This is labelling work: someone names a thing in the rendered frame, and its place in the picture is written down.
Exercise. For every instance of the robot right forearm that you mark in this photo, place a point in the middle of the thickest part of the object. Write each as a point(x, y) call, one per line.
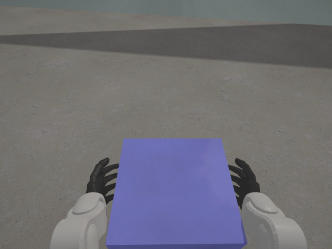
point(268, 226)

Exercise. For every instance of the robot left forearm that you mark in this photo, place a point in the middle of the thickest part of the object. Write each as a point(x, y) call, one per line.
point(84, 225)

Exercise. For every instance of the robot right hand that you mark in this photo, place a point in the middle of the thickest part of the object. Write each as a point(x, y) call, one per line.
point(247, 180)

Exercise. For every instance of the robot left hand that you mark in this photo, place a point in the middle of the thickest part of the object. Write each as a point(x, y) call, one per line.
point(98, 180)

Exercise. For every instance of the carton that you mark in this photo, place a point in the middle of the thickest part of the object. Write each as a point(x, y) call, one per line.
point(174, 194)

